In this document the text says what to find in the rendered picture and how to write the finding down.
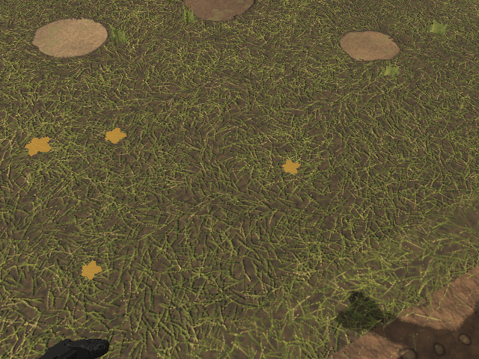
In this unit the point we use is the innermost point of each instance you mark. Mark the left robot hand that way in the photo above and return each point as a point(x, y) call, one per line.
point(80, 349)

